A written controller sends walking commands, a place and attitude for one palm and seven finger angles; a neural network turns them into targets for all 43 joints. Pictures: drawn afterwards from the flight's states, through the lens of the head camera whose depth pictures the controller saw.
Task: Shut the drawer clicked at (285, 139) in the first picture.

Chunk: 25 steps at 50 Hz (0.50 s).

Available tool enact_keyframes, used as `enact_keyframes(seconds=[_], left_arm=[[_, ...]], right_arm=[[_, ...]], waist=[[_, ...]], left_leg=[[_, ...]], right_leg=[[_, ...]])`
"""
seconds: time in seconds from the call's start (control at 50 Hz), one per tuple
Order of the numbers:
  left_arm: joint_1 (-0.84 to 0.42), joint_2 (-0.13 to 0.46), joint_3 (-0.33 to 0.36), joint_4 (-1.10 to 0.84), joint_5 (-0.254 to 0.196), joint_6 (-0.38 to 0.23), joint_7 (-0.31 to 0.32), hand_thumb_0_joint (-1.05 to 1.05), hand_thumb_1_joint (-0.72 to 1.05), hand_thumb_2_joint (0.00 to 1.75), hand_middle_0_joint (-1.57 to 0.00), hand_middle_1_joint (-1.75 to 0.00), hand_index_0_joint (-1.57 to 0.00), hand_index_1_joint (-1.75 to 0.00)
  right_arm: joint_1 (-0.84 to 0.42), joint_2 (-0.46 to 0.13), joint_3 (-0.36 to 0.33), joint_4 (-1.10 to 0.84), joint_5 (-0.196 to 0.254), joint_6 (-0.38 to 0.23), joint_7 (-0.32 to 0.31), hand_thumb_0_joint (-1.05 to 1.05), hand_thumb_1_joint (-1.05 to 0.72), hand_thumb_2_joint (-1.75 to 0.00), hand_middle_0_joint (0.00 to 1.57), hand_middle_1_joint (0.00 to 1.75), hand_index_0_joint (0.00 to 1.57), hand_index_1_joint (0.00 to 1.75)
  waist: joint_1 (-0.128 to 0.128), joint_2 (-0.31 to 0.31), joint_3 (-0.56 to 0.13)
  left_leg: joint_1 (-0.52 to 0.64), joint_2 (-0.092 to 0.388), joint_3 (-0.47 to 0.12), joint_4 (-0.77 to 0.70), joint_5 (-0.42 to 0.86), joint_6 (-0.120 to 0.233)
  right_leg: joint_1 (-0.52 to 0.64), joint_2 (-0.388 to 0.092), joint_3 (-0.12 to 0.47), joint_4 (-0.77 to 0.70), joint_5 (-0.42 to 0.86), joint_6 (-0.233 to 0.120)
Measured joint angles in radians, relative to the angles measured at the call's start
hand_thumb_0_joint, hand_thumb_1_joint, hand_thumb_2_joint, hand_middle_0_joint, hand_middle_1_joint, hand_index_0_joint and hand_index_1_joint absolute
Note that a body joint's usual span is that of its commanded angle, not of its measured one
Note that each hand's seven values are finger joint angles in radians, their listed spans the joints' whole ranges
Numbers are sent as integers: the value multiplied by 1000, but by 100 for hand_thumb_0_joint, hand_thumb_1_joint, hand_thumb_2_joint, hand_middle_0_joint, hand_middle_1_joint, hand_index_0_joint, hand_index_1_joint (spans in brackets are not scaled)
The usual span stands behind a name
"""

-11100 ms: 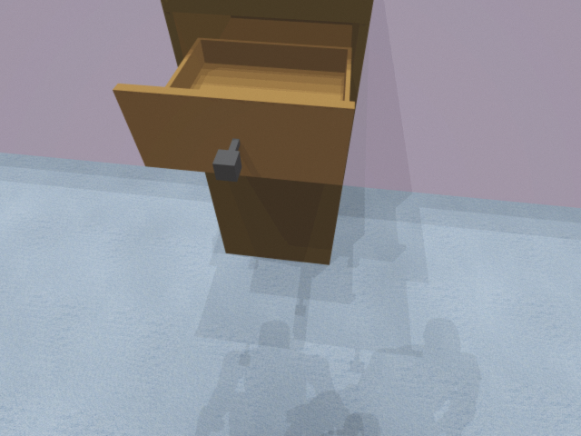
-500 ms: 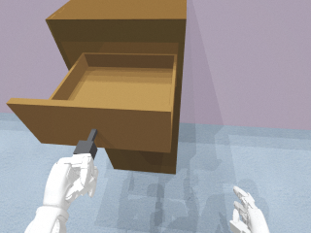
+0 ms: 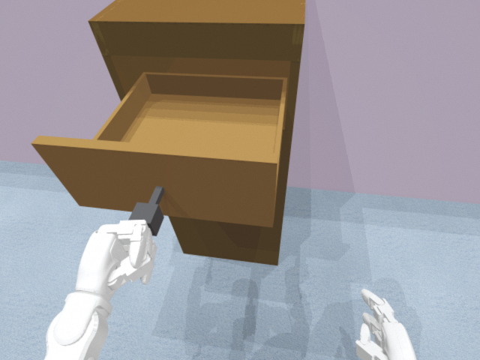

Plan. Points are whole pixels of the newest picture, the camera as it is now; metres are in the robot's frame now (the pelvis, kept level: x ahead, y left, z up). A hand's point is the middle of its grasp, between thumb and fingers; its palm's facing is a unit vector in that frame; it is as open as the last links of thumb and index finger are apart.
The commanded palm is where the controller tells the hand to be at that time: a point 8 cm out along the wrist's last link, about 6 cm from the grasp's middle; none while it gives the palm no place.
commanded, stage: push the drawer shut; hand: left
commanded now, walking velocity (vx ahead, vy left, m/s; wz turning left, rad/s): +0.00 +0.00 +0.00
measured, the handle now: (151, 208) +0.32 +0.17 +0.10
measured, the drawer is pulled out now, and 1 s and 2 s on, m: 0.29 0.17 0.04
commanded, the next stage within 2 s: none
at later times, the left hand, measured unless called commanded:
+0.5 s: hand (161, 223) +0.29 +0.15 +0.10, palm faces -0.04 -1.00 -0.06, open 3.2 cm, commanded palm +0.29 +0.19 +0.10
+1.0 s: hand (174, 191) +0.36 +0.15 +0.10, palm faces -0.05 -1.00 -0.05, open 3.0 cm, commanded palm +0.35 +0.19 +0.10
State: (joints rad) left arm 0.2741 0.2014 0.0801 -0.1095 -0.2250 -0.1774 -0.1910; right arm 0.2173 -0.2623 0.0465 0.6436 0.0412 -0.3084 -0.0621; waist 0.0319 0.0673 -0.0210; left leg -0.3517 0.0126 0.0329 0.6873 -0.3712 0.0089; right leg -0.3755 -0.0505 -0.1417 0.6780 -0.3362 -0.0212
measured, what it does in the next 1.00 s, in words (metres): stands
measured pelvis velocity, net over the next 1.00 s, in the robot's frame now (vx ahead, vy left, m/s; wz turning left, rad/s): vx -0.02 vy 0.00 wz -0.03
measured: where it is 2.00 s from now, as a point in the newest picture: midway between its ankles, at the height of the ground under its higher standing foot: outside the picture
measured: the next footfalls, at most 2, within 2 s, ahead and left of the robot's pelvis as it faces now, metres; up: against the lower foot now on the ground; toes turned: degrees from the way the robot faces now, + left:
none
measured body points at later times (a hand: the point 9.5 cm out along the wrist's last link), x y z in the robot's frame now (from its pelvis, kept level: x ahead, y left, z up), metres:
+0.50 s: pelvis -0.02 +0.00 +0.00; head -0.01 -0.02 +0.45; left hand +0.29 +0.20 +0.11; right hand +0.15 -0.23 -0.09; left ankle -0.01 +0.11 -0.72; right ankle +0.01 -0.10 -0.72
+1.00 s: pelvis -0.02 +0.00 +0.00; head +0.01 -0.02 +0.45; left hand +0.36 +0.20 +0.10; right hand +0.11 -0.25 -0.10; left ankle -0.01 +0.11 -0.72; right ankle +0.01 -0.10 -0.72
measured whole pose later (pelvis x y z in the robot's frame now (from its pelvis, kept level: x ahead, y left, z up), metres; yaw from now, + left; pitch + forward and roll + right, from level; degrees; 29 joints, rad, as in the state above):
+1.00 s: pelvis -0.02 +0.00 +0.00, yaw -1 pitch +3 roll +0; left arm -0.38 0.24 0.14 0.58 -0.20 -0.23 -0.16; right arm 0.24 -0.27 0.05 0.70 0.05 -0.20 -0.06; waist -0.02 0.04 0.00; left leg -0.37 0.01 0.06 0.63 -0.31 0.01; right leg -0.42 -0.04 -0.11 0.64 -0.28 -0.03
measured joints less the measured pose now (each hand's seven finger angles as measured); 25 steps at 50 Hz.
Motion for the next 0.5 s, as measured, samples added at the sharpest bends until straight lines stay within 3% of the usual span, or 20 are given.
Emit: enact_keyframes(seconds=[0.5], left_arm=[[-373, 12, 12, 352, 19, 8, 40, 3, 81, 97, -140, -160, -140, -160]], right_arm=[[-7, 1, 12, 37, 9, 23, -5, 1, -90, -90, 20, 30, 20, 30]], waist=[[-19, -17, 19]], left_leg=[[8, -6, 21, -45, 53, 4]], right_leg=[[-6, -2, 21, -31, 52, -1]])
